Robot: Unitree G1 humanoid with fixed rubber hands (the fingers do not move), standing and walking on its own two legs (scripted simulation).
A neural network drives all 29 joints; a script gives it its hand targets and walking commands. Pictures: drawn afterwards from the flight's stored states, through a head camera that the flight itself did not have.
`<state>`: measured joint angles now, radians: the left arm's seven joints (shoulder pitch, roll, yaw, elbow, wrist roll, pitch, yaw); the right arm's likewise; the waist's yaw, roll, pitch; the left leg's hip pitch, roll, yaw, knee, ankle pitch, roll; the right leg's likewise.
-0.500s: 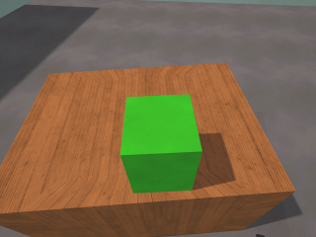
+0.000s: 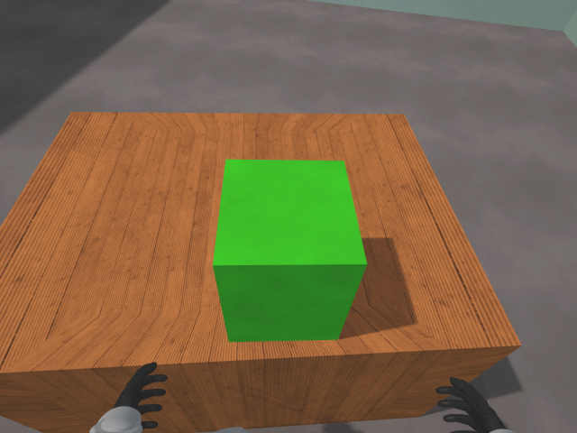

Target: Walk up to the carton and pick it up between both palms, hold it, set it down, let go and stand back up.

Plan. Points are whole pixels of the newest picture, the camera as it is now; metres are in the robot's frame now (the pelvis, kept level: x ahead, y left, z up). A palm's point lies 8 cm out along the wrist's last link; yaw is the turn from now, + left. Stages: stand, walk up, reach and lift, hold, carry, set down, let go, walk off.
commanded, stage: reach and lift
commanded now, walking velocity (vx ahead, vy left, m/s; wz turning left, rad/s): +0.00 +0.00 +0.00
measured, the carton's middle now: (284, 254) +0.41 +0.02 -0.03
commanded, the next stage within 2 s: none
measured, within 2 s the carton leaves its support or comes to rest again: neither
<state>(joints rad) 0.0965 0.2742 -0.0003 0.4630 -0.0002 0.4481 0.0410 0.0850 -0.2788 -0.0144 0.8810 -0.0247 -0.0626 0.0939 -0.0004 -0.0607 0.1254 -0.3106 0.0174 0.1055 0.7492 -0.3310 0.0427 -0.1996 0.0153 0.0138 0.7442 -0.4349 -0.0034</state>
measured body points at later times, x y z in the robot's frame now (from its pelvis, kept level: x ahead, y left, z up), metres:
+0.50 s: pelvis -0.01 +0.02 +0.01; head +0.00 +0.06 +0.46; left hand +0.18 +0.26 -0.08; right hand +0.12 -0.24 -0.06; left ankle +0.05 +0.09 -0.71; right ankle -0.01 -0.12 -0.71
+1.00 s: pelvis +0.00 +0.01 +0.02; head +0.02 +0.04 +0.47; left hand +0.20 +0.26 -0.06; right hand +0.16 -0.22 -0.04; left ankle +0.05 +0.09 -0.71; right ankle -0.01 -0.12 -0.71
